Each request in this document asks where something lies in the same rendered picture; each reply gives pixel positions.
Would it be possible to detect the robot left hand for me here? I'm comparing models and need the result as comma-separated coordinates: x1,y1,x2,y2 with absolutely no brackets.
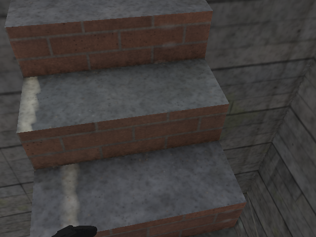
51,225,98,237

